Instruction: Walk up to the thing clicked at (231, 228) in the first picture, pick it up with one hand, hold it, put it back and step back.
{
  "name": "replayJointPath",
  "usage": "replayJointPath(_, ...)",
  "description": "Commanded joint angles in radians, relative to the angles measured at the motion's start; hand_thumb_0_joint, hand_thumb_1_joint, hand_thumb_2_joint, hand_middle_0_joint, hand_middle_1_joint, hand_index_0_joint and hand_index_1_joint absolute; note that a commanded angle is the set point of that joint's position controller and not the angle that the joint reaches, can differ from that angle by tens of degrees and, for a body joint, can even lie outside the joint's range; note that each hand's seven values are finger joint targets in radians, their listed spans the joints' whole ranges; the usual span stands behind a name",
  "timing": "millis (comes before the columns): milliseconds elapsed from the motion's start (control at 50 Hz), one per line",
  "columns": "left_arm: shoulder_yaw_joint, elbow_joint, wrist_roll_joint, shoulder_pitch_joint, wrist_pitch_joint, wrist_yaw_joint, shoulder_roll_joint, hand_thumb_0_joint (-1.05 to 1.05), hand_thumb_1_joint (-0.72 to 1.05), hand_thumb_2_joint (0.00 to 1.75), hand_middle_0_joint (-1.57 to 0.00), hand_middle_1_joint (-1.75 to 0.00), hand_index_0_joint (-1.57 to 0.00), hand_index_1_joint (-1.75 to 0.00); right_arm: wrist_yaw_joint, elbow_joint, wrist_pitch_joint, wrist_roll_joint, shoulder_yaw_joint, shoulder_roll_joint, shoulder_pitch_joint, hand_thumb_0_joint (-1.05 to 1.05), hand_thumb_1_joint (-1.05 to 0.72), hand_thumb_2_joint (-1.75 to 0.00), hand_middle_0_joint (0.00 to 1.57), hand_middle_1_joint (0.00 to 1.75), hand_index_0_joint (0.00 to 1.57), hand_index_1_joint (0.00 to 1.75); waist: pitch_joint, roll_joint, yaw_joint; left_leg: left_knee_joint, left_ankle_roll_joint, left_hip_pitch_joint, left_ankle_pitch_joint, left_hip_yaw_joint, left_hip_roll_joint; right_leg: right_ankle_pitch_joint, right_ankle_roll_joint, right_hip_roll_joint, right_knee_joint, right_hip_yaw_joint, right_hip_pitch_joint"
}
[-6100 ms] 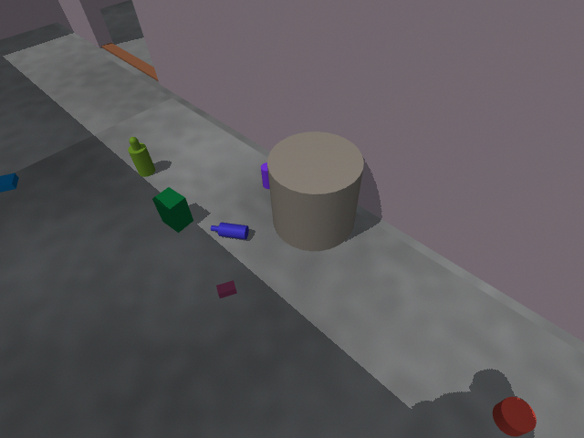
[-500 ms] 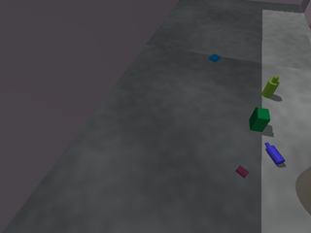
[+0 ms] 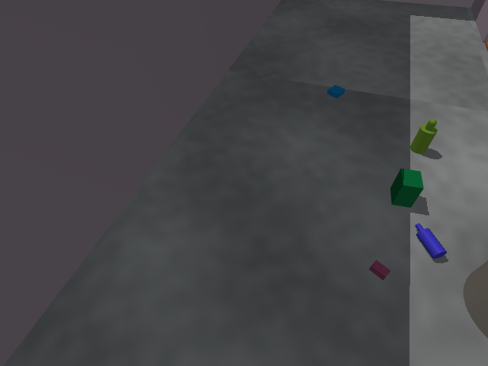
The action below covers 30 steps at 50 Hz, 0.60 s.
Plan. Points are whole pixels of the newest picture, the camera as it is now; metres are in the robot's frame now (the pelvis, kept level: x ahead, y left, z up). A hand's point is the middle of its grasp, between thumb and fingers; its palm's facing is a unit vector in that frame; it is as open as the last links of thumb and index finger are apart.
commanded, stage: stand
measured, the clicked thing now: (428, 239) +0.74 -0.81 -0.75
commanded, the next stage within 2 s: walk up in 0.26 s
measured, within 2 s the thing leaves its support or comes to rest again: neither
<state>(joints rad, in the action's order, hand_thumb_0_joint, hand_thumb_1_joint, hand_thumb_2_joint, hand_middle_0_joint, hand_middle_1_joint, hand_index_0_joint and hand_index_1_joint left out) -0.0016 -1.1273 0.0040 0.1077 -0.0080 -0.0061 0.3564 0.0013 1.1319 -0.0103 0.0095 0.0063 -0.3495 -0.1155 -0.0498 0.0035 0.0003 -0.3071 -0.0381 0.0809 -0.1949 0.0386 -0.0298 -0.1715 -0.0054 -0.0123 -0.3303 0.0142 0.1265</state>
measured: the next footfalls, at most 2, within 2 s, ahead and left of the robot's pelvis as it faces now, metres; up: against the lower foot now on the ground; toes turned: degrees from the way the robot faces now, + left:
right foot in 0.94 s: -0.04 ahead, -0.08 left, +0.00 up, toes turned -32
left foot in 1.34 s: +0.14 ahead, +0.09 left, +0.00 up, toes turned -40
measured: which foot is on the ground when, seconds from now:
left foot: down 0.00-0.96, up 0.98-1.00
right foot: down 0.00-0.52, up 0.54-0.92, down 0.94-1.00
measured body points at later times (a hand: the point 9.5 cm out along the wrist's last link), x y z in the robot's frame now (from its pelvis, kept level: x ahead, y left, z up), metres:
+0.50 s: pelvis -0.02 +0.05 -0.02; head +0.04 +0.04 +0.43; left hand +0.10 +0.35 -0.15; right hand +0.06 -0.30 -0.11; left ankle +0.00 +0.17 -0.74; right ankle +0.01 -0.12 -0.75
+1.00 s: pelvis -0.03 +0.05 -0.02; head -0.01 +0.01 +0.42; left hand +0.24 +0.25 -0.11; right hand -0.18 -0.25 -0.15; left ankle +0.01 +0.17 -0.73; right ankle -0.08 -0.05 -0.75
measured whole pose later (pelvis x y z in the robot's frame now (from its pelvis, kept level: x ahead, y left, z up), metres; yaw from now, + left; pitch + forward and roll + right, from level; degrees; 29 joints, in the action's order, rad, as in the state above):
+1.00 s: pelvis -0.03 +0.05 -0.02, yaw -32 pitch -3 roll -1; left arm -0.07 -0.82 0.03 0.19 0.00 -0.03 0.39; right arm 0.02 0.82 0.03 0.02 -0.09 -0.43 -0.28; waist -0.16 0.07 -0.07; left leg -0.81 0.00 0.26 -0.46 -0.13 -0.12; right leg -0.29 0.02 0.03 -0.60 0.00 0.25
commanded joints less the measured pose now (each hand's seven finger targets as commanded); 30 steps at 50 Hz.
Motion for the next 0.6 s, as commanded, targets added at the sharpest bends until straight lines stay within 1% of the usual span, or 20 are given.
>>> replayJointPath(0, -0.036, 0.057, 0.003, -0.028, -0.02, 0.011, 0.213, 0.0, 0.9, 0.9, -0.2, -0.3, -0.2, -0.3, -0.011, -0.058, -0.016, -0.001, -0.042, -0.219, 0.034, 0.0, -0.9, -0.9, 0.2, 0.3, 0.2, 0.3, 0.069, 0.01, 0.006, 0.046, 0.048, 0.018, 0.142, 0.059, -0.096, 0.121, 0.029, -0.112, 0.047, -0.088, -0.028)
replayJointPath(140, -0.037, 0.058, 0.001, -0.036, -0.021, 0.011, 0.217, 0.0, 0.9, 0.9, -0.2, -0.3, -0.2, -0.3, -0.011, -0.059, -0.016, 0.0, -0.041, -0.215, 0.026, 0.0, -0.9, -0.9, 0.2, 0.3, 0.2, 0.3, 0.057, 0.005, 0.002, 0.046, 0.047, 0.021, 0.124, 0.053, -0.095, 0.104, 0.029, -0.114, 0.05, -0.097, -0.018)
replayJointPath(220, -0.037, 0.061, 0.002, -0.032, -0.023, 0.013, 0.22, 0.0, 0.9, 0.9, -0.2, -0.3, -0.2, -0.3, -0.011, -0.06, -0.016, 0.0, -0.043, -0.216, 0.024, 0.0, -0.9, -0.9, 0.2, 0.3, 0.2, 0.3, 0.077, -0.002, 0.004, 0.043, 0.047, 0.02, 0.16, 0.055, -0.093, 0.151, 0.03, -0.115, 0.043, -0.094, -0.037)
replayJointPath(240, -0.071, 0.14, 0.02, 0.022, -0.003, 0.012, 0.284, 0.0, 0.9, 0.9, -0.2, -0.3, -0.2, -0.3, -0.004, -0.144, -0.008, 0.009, -0.118, -0.317, 0.086, 0.0, -0.9, -0.9, 0.2, 0.3, 0.2, 0.3, 0.024, -0.005, -0.006, -0.149, 0.043, -0.015, 0.038, -0.083, -0.028, 0.291, 0.071, -0.114, -0.016, -0.246, 0.119)
replayJointPath(260, -0.081, 0.148, 0.02, 0.055, -0.002, 0.016, 0.3, 0.0, 0.9, 0.9, -0.2, -0.3, -0.2, -0.3, -0.001, -0.169, 0.001, 0.006, -0.113, -0.276, 0.089, 0.0, -0.9, -0.9, 0.2, 0.3, 0.2, 0.3, 0.036, -0.034, 0.009, -0.218, 0.039, 0.034, 0.003, -0.069, 0.002, 0.343, 0.109, -0.146, -0.035, -0.307, 0.108)
replayJointPath(280, -0.089, 0.16, 0.023, 0.073, -0.001, 0.02, 0.313, 0.0, 0.9, 0.9, -0.2, -0.3, -0.2, -0.3, 0.002, -0.186, 0.005, 0.004, -0.112, -0.254, 0.091, 0.0, -0.9, -0.9, 0.2, 0.3, 0.2, 0.3, 0.022, -0.078, 0.019, -0.26, 0.033, 0.111, -0.102, -0.071, 0.043, 0.316, 0.148, -0.172, -0.02, -0.37, 0.082)
replayJointPath(300, -0.104, 0.178, 0.031, 0.08, -0.003, 0.022, 0.335, 0.0, 0.9, 0.9, -0.2, -0.3, -0.2, -0.3, 0.004, -0.201, 0.008, 0.003, -0.108, -0.231, 0.082, 0.0, -0.9, -0.9, 0.2, 0.3, 0.2, 0.3, 0.033, -0.176, 0.028, -0.342, 0.025, 0.246, -0.282, -0.049, 0.076, 0.348, 0.201, -0.23, 0.01, -0.477, -0.009)
replayJointPath(320, -0.115, 0.205, 0.039, 0.108, -0.007, 0.025, 0.344, 0.0, 0.9, 0.9, -0.2, -0.3, -0.2, -0.3, 0.006, -0.221, 0.013, 0.005, -0.11, -0.223, 0.087, 0.0, -0.9, -0.9, 0.2, 0.3, 0.2, 0.3, 0.057, -0.22, 0.045, -0.468, 0.027, 0.314, -0.398, 0.004, 0.087, 0.369, 0.262, -0.284, 0.019, -0.569, -0.047)
replayJointPath(340, -0.119, 0.231, 0.045, 0.103, -0.009, 0.026, 0.343, 0.0, 0.9, 0.9, -0.2, -0.3, -0.2, -0.3, 0.008, -0.232, 0.017, 0.005, -0.117, -0.226, 0.071, 0.0, -0.9, -0.9, 0.2, 0.3, 0.2, 0.3, 0.084, -0.233, 0.031, -0.505, 0.034, 0.319, -0.401, 0.069, 0.051, 0.351, 0.282, -0.299, 0.002, -0.589, -0.045)
replayJointPath(360, -0.116, 0.26, 0.045, 0.082, -0.01, 0.028, 0.322, 0.0, 0.9, 0.9, -0.2, -0.3, -0.2, -0.3, 0.011, -0.241, 0.016, 0.002, -0.123, -0.239, 0.051, 0.0, -0.9, -0.9, 0.2, 0.3, 0.2, 0.3, 0.103, -0.229, 0.016, -0.498, 0.043, 0.295, -0.385, 0.095, 0.031, 0.358, 0.278, -0.282, -0.026, -0.576, -0.029)
replayJointPath(380, -0.106, 0.257, 0.037, 0.054, -0.012, 0.03, 0.31, 0.0, 0.9, 0.9, -0.2, -0.3, -0.2, -0.3, 0.008, -0.253, 0.016, -0.021, -0.129, -0.214, 0.021, 0.0, -0.9, -0.9, 0.2, 0.3, 0.2, 0.3, 0.109, -0.221, 0.004, -0.451, 0.054, 0.27, -0.375, 0.105, 0.025, 0.39, 0.271, -0.237, -0.054, -0.517, -0.01)
replayJointPath(420, -0.099, 0.298, 0.03, 0.037, -0.003, 0.032, 0.266, 0.0, 0.9, 0.9, -0.2, -0.3, -0.2, -0.3, 0.009, -0.275, 0.019, -0.01, -0.139, -0.196, -0.014, 0.0, -0.9, -0.9, 0.2, 0.3, 0.2, 0.3, 0.144, -0.201, -0.025, -0.374, 0.066, 0.163, -0.276, 0.059, 0.037, 0.374, 0.204, -0.165, -0.104, -0.433, 0.082)
replayJointPath(440, -0.094, 0.322, 0.028, 0.006, 0.003, 0.03, 0.264, 0.0, 0.9, 0.9, -0.2, -0.3, -0.2, -0.3, 0.009, -0.281, 0.023, -0.001, -0.142, -0.188, -0.051, 0.0, -0.9, -0.9, 0.2, 0.3, 0.2, 0.3, 0.147, -0.174, -0.058, -0.267, 0.07, 0.074, -0.197, 0.036, 0.052, 0.343, 0.173, -0.137, -0.139, -0.407, 0.159)
replayJointPath(460, -0.087, 0.339, 0.018, -0.013, 0.012, 0.027, 0.248, 0.0, 0.9, 0.9, -0.2, -0.3, -0.2, -0.3, 0.006, -0.278, 0.021, 0.006, -0.15, -0.192, -0.104, 0.0, -0.9, -0.9, 0.2, 0.3, 0.2, 0.3, 0.165, -0.105, -0.086, -0.108, 0.074, -0.063, -0.082, 0.025, 0.047, 0.26, 0.129, -0.076, -0.219, -0.346, 0.245)
replayJointPath(480, -0.071, 0.365, 0.007, -0.018, 0.017, 0.029, 0.192, 0.0, 0.9, 0.9, -0.2, -0.3, -0.2, -0.3, 0.0, -0.289, 0.021, 0.025, -0.169, -0.254, -0.128, 0.0, -0.9, -0.9, 0.2, 0.3, 0.2, 0.3, 0.147, 0.088, -0.105, 0.012, 0.1, -0.153, -0.06, 0.186, -0.094, 0.056, 0.061, 0.044, -0.366, -0.269, 0.408)
replayJointPath(500, -0.068, 0.369, 0.01, 0.021, 0.021, 0.03, 0.171, 0.0, 0.9, 0.9, -0.2, -0.3, -0.2, -0.3, -0.006, -0.319, 0.017, 0.036, -0.183, -0.303, -0.094, 0.0, -0.9, -0.9, 0.2, 0.3, 0.2, 0.3, 0.127, 0.246, -0.074, 0.042, 0.137, -0.164, 0.052, 0.371, -0.275, -0.302, 0.025, 0.159, -0.512, -0.205, 0.504)
replayJointPath(520, -0.081, 0.347, 0.018, 0.104, 0.032, 0.036, 0.223, 0.0, 0.9, 0.9, -0.2, -0.3, -0.2, -0.3, -0.007, -0.358, 0.016, 0.036, -0.187, -0.317, -0.018, 0.0, -0.9, -0.9, 0.2, 0.3, 0.2, 0.3, 0.113, 0.179, -0.027, 0.034, 0.189, -0.039, 0.044, 0.348, -0.355, -0.351, 0.01, 0.084, -0.618, -0.212, 0.455)
replayJointPath(540, -0.089, 0.34, 0.021, 0.149, 0.039, 0.034, 0.257, 0.0, 0.9, 0.9, -0.2, -0.3, -0.2, -0.3, -0.002, -0.386, 0.015, 0.025, -0.193, -0.34, 0.034, 0.0, -0.9, -0.9, 0.2, 0.3, 0.2, 0.3, 0.095, 0.199, -0.019, 0.078, 0.254, 0.081, -0.09, 0.367, -0.41, -0.363, 0.002, 0.043, -0.701, -0.17, 0.387)
replayJointPath(560, -0.096, 0.328, 0.024, 0.15, 0.042, 0.026, 0.278, 0.0, 0.9, 0.9, -0.2, -0.3, -0.2, -0.3, 0.003, -0.401, 0.011, 0.023, -0.192, -0.331, 0.059, 0.0, -0.9, -0.9, 0.2, 0.3, 0.2, 0.3, 0.021, 0.189, -0.011, 0.107, 0.264, 0.174, -0.124, 0.351, -0.391, -0.335, -0.001, 0.038, -0.76, -0.165, 0.349)
replayJointPath(580, -0.11, 0.318, 0.024, 0.148, 0.043, 0.012, 0.285, 0.0, 0.9, 0.9, -0.2, -0.3, -0.2, -0.3, 0.002, -0.408, 0.005, 0.025, -0.185, -0.304, 0.069, 0.0, -0.9, -0.9, 0.2, 0.3, 0.2, 0.3, -0.007, 0.184, 0.0, 0.091, 0.263, 0.168, -0.082, 0.307, -0.359, -0.297, -0.005, 0.027, -0.778, -0.164, 0.346)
